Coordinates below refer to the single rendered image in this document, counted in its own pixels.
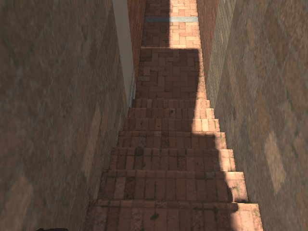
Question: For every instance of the stairs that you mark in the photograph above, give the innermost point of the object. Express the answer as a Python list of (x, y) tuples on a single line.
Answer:
[(171, 171)]

